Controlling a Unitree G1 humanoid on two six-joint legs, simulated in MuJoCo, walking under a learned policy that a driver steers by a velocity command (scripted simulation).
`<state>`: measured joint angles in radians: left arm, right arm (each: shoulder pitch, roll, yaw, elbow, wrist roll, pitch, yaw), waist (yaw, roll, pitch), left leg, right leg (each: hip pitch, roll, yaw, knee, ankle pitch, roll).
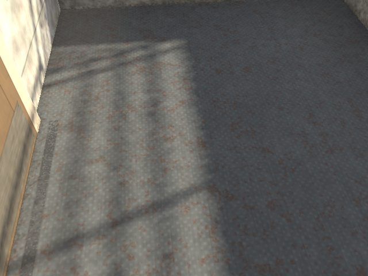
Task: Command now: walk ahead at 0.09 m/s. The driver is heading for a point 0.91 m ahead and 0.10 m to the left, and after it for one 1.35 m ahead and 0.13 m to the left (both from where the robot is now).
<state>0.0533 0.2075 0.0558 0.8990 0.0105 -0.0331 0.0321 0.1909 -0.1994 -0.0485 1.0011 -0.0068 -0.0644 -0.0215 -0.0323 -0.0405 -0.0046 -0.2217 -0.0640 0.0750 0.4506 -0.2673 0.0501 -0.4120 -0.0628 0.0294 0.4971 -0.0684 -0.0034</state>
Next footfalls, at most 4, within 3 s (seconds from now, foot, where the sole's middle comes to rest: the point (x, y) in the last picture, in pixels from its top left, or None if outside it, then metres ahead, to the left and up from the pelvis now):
1.44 left None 0.46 0.11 -0.77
2.02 right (207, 254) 0.57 -0.08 -0.77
2.46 left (141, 254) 0.58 0.17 -0.77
2.84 right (210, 244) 0.61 -0.09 -0.77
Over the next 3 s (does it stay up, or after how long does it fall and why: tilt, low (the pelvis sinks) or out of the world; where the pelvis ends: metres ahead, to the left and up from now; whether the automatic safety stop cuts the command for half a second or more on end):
stays up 0.62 0.02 0.01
